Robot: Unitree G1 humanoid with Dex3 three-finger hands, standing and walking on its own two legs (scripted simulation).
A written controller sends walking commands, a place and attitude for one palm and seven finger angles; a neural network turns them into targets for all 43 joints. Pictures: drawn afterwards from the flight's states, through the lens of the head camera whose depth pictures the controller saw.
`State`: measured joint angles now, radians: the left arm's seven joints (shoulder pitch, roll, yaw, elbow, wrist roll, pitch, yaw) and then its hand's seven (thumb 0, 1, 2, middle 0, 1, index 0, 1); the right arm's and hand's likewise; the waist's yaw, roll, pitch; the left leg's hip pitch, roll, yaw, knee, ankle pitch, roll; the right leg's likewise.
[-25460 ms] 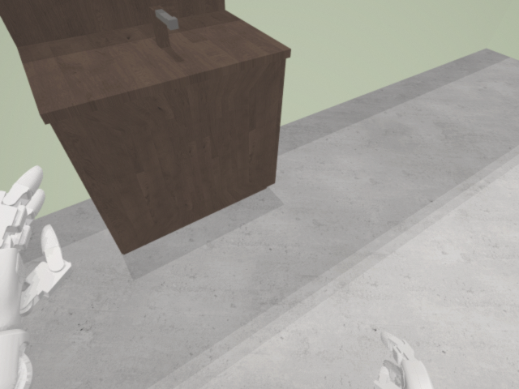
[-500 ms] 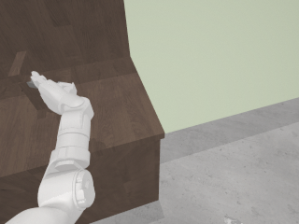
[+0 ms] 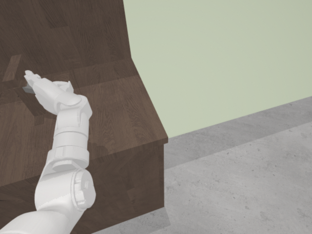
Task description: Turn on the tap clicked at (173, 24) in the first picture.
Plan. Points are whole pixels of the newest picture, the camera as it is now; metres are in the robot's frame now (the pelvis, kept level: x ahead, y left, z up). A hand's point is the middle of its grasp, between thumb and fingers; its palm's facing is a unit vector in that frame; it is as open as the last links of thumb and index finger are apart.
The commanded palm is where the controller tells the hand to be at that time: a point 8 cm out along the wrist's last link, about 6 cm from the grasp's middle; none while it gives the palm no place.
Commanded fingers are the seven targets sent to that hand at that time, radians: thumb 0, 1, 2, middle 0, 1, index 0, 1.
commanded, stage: lift the hand up off the lever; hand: left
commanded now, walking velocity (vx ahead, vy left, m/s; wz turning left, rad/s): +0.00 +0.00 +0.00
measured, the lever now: (58, 92) +0.47 +0.30 +0.13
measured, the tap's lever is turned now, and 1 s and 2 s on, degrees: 57 57 57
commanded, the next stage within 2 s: draw the hand back beside the body in 0.82 s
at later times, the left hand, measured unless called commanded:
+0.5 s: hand (61, 82) +0.43 +0.25 +0.19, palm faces +0.82 -0.58 -0.03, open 7.8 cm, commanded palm +0.37 +0.26 +0.20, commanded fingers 0.00 0.90 0.90 -0.15 -0.15 -0.15 -0.15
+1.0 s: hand (71, 79) +0.43 +0.22 +0.21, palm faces +0.72 -0.69 -0.08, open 7.8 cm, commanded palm +0.36 +0.25 +0.20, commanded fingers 0.00 0.90 0.90 -0.16 -0.17 -0.16 -0.17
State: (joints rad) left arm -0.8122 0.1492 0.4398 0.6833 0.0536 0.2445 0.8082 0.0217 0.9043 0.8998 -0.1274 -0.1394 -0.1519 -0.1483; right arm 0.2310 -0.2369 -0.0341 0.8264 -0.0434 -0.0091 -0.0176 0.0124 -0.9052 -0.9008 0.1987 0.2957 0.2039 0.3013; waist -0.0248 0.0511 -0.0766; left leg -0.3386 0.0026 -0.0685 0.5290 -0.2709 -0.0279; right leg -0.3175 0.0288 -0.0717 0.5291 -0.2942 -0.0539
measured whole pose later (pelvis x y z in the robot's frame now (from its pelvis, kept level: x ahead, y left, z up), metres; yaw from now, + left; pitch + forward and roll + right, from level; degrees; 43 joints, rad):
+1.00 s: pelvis +0.01 +0.00 +0.01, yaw -1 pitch +1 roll +1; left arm -0.72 0.12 0.32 0.44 0.04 0.39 0.65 0.02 0.91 0.90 -0.14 -0.15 -0.15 -0.15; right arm 0.13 -0.21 0.00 0.80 -0.01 0.03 -0.04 0.01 -0.90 -0.90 0.20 0.30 0.21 0.30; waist 0.03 0.05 -0.05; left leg -0.22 0.00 -0.06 0.45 -0.25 -0.02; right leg -0.21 0.03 -0.06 0.47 -0.28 -0.05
